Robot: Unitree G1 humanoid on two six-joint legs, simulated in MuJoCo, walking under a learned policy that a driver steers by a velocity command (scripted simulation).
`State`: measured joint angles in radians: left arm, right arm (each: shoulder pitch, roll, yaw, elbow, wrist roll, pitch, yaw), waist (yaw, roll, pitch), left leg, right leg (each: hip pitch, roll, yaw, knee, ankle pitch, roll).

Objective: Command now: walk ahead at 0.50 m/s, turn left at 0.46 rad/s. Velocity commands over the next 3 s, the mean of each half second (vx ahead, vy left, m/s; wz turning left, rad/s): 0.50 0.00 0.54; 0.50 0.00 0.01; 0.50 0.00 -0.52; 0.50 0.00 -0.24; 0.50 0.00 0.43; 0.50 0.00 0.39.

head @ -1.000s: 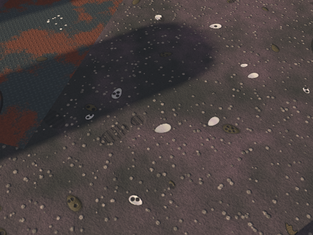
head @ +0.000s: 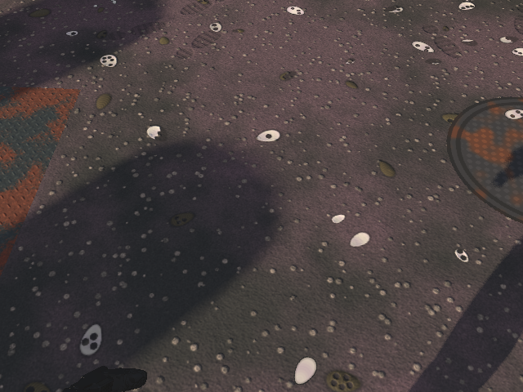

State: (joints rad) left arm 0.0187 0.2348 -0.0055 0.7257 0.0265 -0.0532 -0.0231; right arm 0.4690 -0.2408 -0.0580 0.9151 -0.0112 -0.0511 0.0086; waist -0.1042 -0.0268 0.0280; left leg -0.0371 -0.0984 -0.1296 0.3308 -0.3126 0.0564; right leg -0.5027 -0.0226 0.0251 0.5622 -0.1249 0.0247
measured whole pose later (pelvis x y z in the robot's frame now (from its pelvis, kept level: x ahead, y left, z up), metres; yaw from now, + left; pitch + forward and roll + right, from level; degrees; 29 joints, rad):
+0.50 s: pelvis +0.24 +0.01 -0.01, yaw +18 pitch +2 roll -1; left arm 0.42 0.25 0.04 0.90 0.02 -0.08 0.01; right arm 0.04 -0.26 -0.04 0.71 -0.04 0.01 0.08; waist 0.07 0.03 0.04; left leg -0.59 0.05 0.08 0.67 -0.11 0.08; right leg 0.08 -0.01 -0.26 0.26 -0.36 0.01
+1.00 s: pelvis +0.48 +0.13 +0.00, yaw +15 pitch +0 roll +1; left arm 0.18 0.24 0.04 0.85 0.03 -0.01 -0.05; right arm 0.38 -0.23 -0.03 0.93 -0.02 -0.09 -0.01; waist -0.03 -0.04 0.04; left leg 0.11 -0.10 0.18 0.16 -0.29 0.09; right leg -0.64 -0.06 -0.04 0.73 0.00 -0.05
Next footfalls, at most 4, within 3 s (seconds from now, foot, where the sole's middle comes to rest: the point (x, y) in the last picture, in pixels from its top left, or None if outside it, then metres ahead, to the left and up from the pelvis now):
0.04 right None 0.17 -0.11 -0.78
0.56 left None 0.39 0.16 -0.78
1.12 right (203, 306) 0.72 0.11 -0.78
1.62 left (143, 221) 1.02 0.29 -0.78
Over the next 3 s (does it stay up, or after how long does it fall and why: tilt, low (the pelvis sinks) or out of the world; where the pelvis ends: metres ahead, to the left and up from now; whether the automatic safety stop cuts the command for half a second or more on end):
stays up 1.52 0.24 0.01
